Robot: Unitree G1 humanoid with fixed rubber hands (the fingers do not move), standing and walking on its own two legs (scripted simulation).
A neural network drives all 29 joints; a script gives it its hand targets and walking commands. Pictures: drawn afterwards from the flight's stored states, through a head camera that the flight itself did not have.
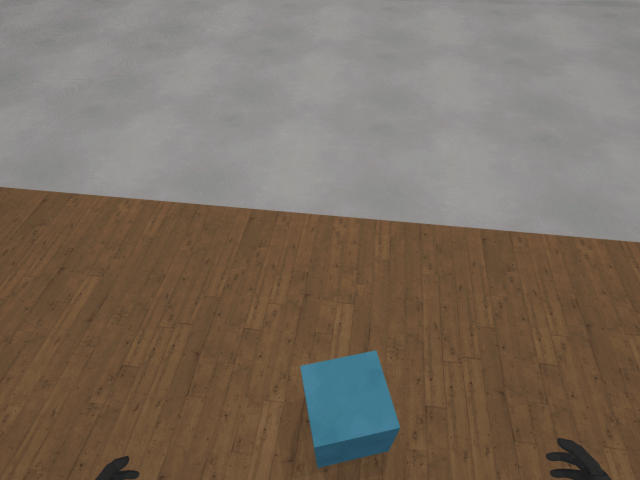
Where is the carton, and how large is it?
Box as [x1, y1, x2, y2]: [300, 350, 399, 467]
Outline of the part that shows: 375,350 300,366 317,467 386,451 389,449 396,435 399,425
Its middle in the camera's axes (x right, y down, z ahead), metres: +0.07 +0.47 +1.08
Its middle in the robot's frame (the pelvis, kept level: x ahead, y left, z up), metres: +0.38 -0.03 -0.66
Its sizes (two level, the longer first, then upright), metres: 0.210 0.200 0.250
